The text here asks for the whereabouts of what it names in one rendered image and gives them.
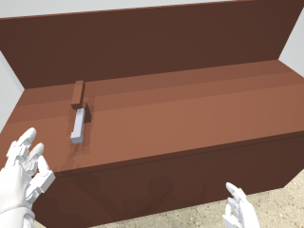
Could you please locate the tap lever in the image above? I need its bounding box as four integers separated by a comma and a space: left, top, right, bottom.
70, 108, 86, 143

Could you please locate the robot right hand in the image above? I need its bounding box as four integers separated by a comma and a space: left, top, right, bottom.
222, 182, 261, 228

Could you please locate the counter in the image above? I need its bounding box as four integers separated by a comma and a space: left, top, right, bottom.
0, 0, 304, 228

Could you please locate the robot left hand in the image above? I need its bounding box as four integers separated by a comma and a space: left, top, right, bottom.
0, 127, 55, 215

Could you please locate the left robot forearm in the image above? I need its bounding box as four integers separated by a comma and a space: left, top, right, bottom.
0, 207, 36, 228

